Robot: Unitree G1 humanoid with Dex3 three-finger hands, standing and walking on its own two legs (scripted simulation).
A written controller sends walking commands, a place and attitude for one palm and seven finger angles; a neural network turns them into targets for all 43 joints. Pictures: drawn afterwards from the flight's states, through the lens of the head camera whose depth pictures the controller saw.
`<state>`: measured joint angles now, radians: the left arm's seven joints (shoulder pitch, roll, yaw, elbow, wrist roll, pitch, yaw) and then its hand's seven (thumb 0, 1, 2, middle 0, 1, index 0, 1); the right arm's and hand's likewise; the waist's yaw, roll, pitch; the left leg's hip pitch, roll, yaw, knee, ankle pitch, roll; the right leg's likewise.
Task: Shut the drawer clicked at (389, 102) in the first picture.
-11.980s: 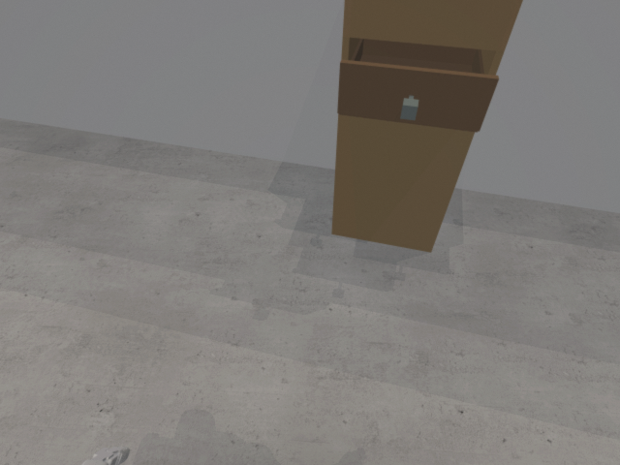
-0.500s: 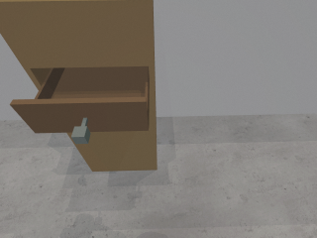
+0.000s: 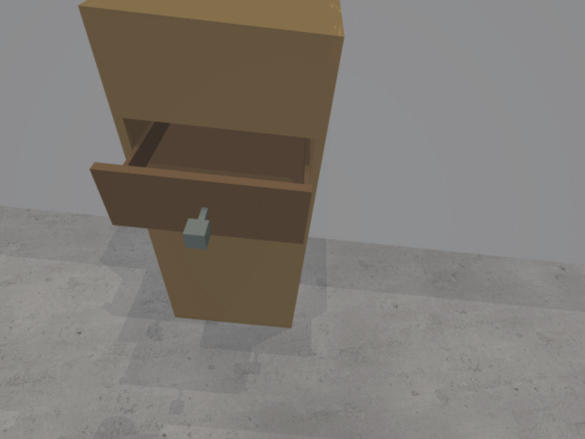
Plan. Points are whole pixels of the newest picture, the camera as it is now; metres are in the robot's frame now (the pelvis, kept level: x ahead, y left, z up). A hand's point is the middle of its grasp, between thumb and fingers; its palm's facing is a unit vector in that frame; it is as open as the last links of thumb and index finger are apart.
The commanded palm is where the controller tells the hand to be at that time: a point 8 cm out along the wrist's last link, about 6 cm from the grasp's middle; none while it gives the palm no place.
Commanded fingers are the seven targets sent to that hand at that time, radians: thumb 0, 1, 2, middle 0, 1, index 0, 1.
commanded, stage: come to a stop and stand still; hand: left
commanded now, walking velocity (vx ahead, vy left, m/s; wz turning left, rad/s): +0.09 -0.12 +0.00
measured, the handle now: (200, 225) +0.46 +0.20 -0.01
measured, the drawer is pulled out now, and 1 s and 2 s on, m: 0.16 0.16 0.16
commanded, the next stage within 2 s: look again from close up in 0.74 s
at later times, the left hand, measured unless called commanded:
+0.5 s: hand out of the picture -0.02 +0.12 -0.18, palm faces +0.02 -0.98 -0.18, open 7.4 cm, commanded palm none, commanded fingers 0.00 0.90 0.90 -0.20 -0.30 -0.20 -0.30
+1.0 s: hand out of the picture -0.06 +0.11 -0.18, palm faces +0.04 -0.99 -0.15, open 7.4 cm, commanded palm none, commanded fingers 0.00 0.90 0.90 -0.20 -0.30 -0.20 -0.30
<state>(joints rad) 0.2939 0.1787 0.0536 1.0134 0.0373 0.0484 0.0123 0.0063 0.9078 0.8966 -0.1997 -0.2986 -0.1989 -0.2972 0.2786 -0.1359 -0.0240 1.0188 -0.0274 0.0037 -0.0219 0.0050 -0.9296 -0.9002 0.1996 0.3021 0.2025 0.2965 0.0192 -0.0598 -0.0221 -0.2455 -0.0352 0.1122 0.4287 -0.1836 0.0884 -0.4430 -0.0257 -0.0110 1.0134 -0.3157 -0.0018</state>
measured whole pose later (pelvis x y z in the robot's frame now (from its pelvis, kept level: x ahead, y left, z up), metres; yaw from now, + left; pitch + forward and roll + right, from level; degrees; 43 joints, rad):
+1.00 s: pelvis -0.02 -0.04 +0.00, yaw +0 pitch -3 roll -1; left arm 0.40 0.11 -0.02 1.09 0.01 -0.01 0.05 0.01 0.90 0.90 -0.20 -0.30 -0.20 -0.30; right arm 0.28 -0.14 0.00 1.14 -0.01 0.01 -0.02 0.01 -0.92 -0.90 0.20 0.30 0.20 0.30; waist 0.01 -0.01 0.02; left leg -0.24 0.02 0.08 0.45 -0.16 0.03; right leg -0.09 0.04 -0.08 0.42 -0.28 -0.04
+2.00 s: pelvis -0.02 +0.04 -0.01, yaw +0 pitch +0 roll -2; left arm 0.51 0.09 0.04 1.15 0.03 0.01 0.02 0.01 0.90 0.90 -0.20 -0.30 -0.20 -0.30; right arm 0.33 -0.13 -0.05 1.08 -0.02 -0.03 -0.02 0.01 -0.92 -0.90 0.20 0.30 0.20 0.30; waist 0.01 -0.04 -0.03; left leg -0.29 0.02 0.10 0.62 -0.35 0.06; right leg -0.20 -0.04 -0.04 0.58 -0.39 0.00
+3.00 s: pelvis +0.06 +0.04 -0.02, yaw +0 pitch -2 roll +0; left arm 0.19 0.22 0.08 0.98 0.03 0.06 0.04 0.00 0.91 0.90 -0.20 -0.30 -0.20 -0.30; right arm 0.14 -0.17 -0.07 0.96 -0.02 0.02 -0.01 0.00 -0.91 -0.90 0.19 0.30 0.20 0.30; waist 0.05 -0.06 0.06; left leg -0.24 -0.01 0.06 0.63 -0.35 0.03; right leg -0.44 -0.09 -0.08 0.58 -0.17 0.01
